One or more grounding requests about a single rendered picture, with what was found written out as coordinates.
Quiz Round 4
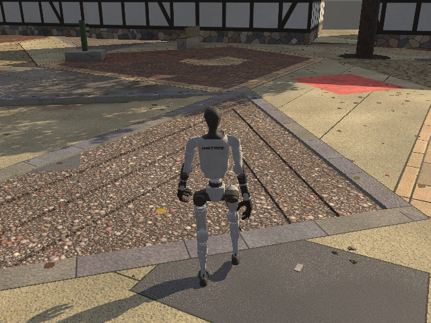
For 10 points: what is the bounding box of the robot left hand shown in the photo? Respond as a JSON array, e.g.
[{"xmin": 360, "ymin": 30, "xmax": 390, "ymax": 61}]
[{"xmin": 177, "ymin": 188, "xmax": 193, "ymax": 203}]

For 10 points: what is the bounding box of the robot left forearm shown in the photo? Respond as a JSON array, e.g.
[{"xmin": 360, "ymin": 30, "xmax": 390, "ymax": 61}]
[{"xmin": 178, "ymin": 163, "xmax": 190, "ymax": 190}]

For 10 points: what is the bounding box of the robot head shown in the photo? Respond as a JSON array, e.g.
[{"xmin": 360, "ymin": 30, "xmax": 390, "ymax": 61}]
[{"xmin": 202, "ymin": 107, "xmax": 225, "ymax": 139}]

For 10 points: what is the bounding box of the robot left upper arm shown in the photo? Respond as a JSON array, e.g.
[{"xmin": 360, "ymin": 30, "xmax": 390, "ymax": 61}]
[{"xmin": 183, "ymin": 136, "xmax": 200, "ymax": 173}]

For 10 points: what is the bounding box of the robot right upper arm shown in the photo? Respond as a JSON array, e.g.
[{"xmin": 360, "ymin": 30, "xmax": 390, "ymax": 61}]
[{"xmin": 227, "ymin": 135, "xmax": 244, "ymax": 174}]

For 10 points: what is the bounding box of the robot right hand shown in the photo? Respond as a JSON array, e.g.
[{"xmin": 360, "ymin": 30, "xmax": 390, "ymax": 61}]
[{"xmin": 237, "ymin": 199, "xmax": 253, "ymax": 220}]

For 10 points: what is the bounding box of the left robot foot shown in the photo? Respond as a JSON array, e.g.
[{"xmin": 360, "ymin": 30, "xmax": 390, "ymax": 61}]
[{"xmin": 199, "ymin": 269, "xmax": 209, "ymax": 287}]

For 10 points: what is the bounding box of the robot right forearm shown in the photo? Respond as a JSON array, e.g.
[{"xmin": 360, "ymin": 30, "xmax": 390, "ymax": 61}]
[{"xmin": 237, "ymin": 164, "xmax": 251, "ymax": 201}]

